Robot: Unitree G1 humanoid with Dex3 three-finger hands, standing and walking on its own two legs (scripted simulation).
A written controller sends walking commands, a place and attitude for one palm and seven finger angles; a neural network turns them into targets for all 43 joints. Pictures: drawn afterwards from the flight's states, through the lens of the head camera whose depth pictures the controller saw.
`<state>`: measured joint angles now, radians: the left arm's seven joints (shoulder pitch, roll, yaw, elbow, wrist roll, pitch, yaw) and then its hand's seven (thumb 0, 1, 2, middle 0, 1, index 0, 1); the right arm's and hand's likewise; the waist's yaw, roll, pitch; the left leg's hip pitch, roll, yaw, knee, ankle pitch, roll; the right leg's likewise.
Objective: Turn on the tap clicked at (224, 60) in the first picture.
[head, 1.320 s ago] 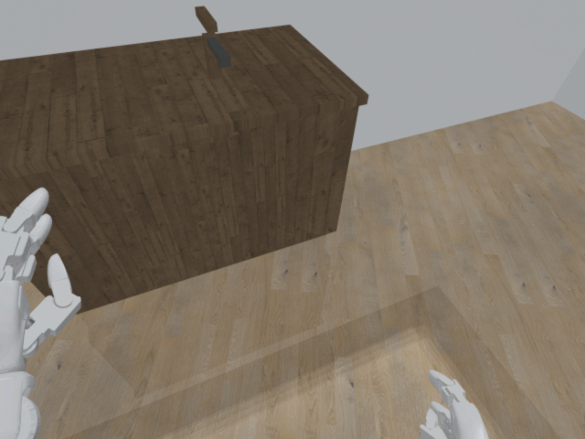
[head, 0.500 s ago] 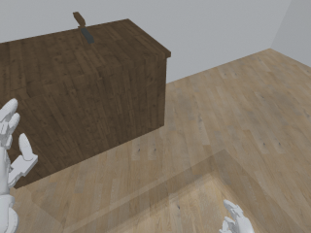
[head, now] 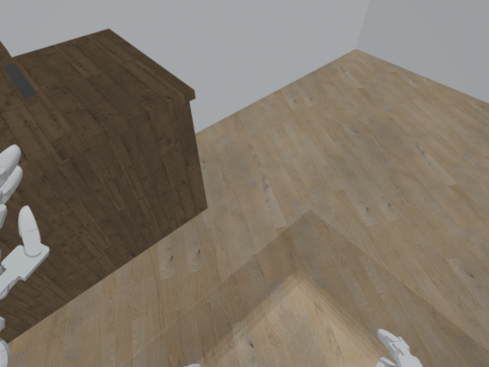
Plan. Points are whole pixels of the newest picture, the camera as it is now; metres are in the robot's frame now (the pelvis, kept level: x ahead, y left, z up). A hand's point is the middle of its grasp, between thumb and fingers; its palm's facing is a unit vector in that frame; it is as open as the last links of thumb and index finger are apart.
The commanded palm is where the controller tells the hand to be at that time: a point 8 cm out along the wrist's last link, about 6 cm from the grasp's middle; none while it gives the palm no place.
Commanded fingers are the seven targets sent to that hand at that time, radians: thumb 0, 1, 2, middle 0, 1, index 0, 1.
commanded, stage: turn to face it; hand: left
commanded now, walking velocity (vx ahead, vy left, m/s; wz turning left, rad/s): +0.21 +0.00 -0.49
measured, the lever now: (26, 89) +0.67 +0.56 +0.08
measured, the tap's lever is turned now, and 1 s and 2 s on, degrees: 0 0 0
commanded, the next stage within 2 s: take the last steps up to it in 0.94 s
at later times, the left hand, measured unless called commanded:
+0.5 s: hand (99, 192) +0.31 +0.21 +0.16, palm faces +0.48 -0.74 -0.47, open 7.4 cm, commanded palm +0.24 +0.25 +0.18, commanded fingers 0.00 0.90 0.90 -0.20 -0.30 -0.20 -0.30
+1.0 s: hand (76, 245) +0.23 +0.21 +0.17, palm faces +0.63 -0.65 -0.42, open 7.4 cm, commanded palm +0.17 +0.23 +0.18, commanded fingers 0.00 0.90 0.90 -0.20 -0.30 -0.20 -0.30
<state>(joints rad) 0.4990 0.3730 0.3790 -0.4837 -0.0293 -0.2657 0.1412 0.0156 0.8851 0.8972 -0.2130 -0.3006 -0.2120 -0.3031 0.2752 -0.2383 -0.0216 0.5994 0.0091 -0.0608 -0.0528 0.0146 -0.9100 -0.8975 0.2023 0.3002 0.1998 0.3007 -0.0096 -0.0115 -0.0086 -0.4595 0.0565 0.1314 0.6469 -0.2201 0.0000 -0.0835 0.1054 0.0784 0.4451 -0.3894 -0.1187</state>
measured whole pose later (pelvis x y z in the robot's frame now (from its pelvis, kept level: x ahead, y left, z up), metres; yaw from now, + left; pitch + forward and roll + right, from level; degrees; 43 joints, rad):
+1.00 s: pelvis +0.09 -0.08 -0.01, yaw +16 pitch -2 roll -1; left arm 0.46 0.33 0.34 -0.46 -0.04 -0.15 0.15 0.02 0.89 0.90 -0.21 -0.30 -0.21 -0.30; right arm 0.20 -0.17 0.03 0.60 0.01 -0.10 -0.04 0.01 -0.90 -0.90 0.21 0.30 0.21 0.30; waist 0.03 0.07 0.05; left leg -0.36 0.04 -0.05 0.69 -0.34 -0.02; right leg -0.27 0.00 -0.11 0.58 -0.27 -0.02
